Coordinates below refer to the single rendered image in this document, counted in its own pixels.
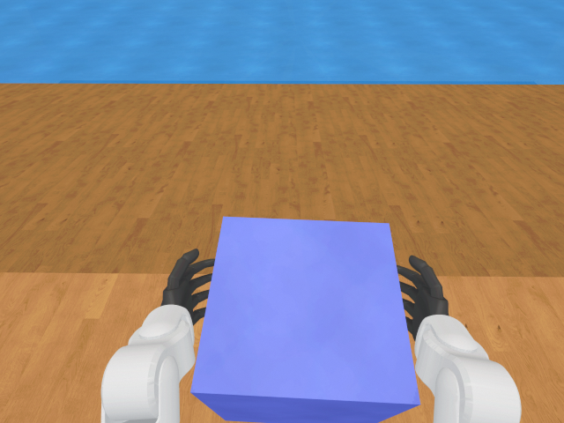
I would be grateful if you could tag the carton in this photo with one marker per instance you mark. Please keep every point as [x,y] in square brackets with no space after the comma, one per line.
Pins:
[305,323]

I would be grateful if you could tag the robot right hand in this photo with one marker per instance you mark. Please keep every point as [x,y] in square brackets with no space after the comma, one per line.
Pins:
[428,296]

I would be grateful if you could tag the robot left hand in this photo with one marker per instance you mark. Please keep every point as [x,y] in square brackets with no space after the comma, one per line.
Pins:
[180,284]

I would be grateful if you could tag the left robot forearm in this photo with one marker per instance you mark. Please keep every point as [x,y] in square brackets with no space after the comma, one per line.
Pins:
[141,381]

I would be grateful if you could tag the right robot forearm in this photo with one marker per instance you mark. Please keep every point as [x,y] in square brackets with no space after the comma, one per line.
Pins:
[467,386]

